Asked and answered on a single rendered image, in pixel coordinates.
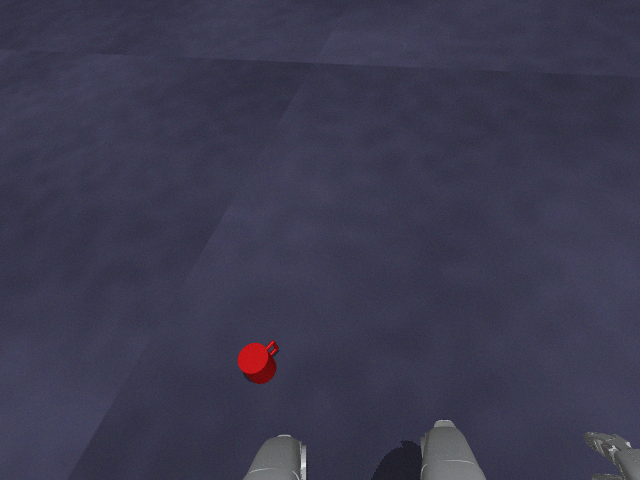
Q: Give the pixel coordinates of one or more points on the right robot hand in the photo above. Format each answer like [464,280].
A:
[619,452]

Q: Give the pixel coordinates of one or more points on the mug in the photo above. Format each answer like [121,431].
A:
[257,363]

